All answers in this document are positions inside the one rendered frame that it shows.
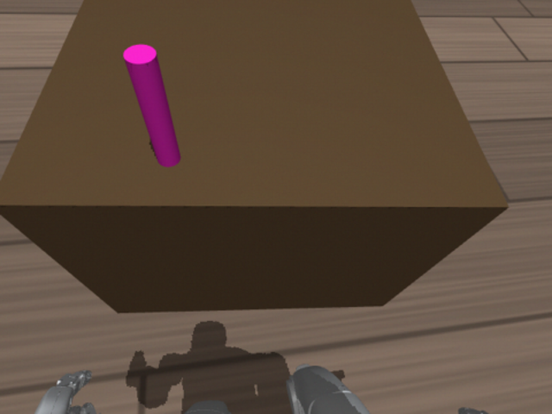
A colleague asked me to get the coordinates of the left robot hand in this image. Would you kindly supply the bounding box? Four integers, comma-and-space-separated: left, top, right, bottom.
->
34, 370, 101, 414

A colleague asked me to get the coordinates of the can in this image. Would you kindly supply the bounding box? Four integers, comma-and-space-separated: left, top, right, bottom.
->
123, 45, 180, 167

